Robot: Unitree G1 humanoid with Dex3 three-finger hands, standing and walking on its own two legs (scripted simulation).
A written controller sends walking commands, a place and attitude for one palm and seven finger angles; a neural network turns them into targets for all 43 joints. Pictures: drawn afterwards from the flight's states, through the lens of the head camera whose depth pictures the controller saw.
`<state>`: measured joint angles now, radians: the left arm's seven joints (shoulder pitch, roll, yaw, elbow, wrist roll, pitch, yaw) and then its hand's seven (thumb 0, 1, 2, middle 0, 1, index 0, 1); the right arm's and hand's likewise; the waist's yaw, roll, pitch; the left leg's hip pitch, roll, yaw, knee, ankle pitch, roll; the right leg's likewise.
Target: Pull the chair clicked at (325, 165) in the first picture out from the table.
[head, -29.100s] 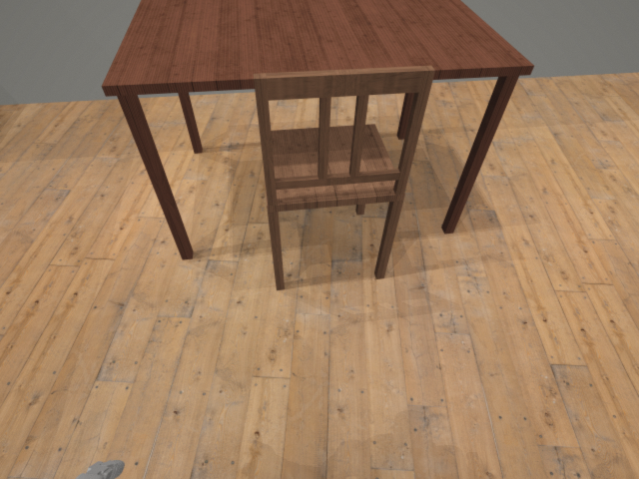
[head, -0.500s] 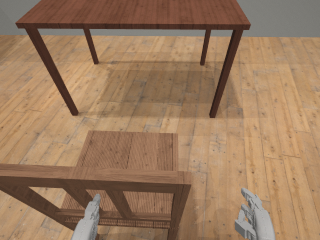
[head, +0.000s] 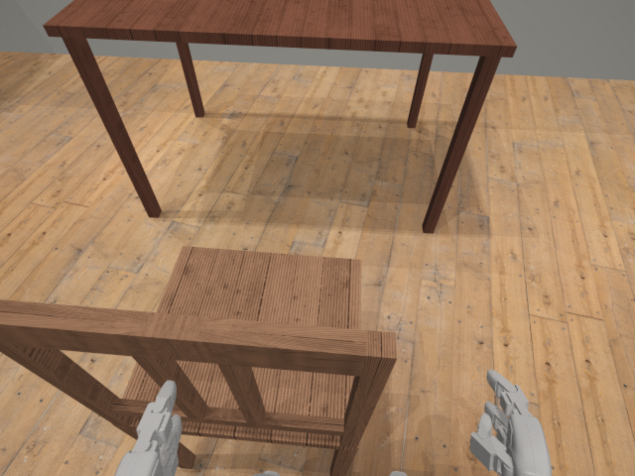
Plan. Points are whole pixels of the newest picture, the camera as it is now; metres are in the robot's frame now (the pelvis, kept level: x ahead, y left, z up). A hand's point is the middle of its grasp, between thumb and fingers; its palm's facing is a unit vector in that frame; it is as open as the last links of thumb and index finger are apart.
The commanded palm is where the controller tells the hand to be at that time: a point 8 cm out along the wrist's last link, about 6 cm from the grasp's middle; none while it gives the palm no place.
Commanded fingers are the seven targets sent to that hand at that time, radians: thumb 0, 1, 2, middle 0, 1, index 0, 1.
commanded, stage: draw the hand back to the body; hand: left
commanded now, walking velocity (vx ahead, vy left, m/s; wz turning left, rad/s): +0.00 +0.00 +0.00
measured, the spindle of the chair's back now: (176, 385) +0.24 +0.21 -0.04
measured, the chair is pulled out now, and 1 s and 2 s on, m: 0.67 0.67 0.67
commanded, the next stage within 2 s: step back with the hand held close in 1.44 s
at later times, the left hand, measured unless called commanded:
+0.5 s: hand out of the picture +0.12 +0.18 +0.09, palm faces +0.11 -0.93 -0.36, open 16.2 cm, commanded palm +0.10 +0.24 +0.14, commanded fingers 0.00 -0.08 0.43 -0.06 -0.10 -0.06 -0.10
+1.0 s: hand (24, 330) +0.19 +0.23 +0.22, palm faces +0.45 -0.77 -0.44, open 10.2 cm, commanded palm +0.14 +0.27 +0.24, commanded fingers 0.00 0.83 0.87 -0.19 -0.28 -0.19 -0.28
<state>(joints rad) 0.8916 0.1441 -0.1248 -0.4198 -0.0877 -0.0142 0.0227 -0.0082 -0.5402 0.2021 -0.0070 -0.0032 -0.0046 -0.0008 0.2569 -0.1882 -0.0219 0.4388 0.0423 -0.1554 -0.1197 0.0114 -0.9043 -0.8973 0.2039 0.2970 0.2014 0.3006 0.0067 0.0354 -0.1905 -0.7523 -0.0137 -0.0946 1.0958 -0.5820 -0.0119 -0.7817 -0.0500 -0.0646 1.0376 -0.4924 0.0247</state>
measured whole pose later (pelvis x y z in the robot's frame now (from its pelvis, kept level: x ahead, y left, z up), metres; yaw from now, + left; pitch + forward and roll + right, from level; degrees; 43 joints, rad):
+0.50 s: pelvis -0.01 -0.01 +0.03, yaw +1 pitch +5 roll -2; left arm 0.78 0.36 0.02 -0.46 -0.05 -0.01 0.08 -0.01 -0.38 0.28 -0.03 -0.04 -0.14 -0.09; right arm 0.23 -0.18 0.04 0.57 0.05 -0.17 -0.15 0.01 -0.91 -0.90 0.20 0.30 0.20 0.30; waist 0.05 0.08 -0.09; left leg -0.53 0.00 -0.11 0.94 -0.50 -0.02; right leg -0.55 -0.04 -0.09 0.87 -0.41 0.01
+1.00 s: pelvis +0.01 -0.03 +0.07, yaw +0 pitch -3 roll -1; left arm 0.51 0.34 0.29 -0.41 -0.05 -0.04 0.17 0.01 0.48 0.70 -0.15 -0.22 -0.17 -0.22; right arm 0.15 -0.22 0.02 0.67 0.02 -0.18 -0.12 0.01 -0.90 -0.90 0.20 0.30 0.20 0.30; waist 0.07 0.10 0.01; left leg -0.14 0.03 -0.09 0.53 -0.34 -0.04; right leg -0.19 -0.01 -0.07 0.52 -0.29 -0.01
